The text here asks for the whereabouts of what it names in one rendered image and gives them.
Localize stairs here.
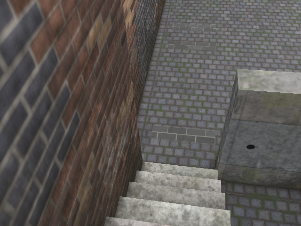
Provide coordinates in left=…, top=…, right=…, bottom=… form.
left=104, top=161, right=231, bottom=226

